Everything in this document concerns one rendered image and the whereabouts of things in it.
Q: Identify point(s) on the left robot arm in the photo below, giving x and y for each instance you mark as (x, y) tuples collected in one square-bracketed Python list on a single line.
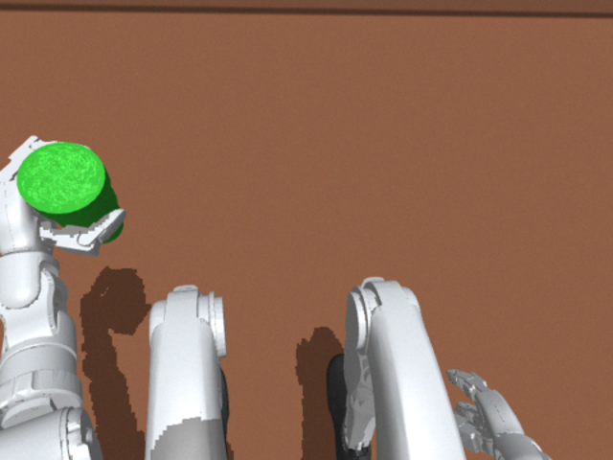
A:
[(41, 414)]

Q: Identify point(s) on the cup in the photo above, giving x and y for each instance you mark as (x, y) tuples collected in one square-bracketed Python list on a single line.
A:
[(68, 183)]

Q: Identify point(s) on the right robot foot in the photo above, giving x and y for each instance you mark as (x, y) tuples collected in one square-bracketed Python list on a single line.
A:
[(337, 398)]

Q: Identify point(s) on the right robot hand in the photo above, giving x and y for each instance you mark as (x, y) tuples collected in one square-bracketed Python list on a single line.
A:
[(479, 426)]

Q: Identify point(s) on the left robot hand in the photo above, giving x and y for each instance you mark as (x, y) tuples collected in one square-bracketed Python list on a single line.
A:
[(23, 228)]

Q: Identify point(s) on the right robot arm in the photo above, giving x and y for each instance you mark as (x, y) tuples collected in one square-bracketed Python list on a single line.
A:
[(516, 446)]

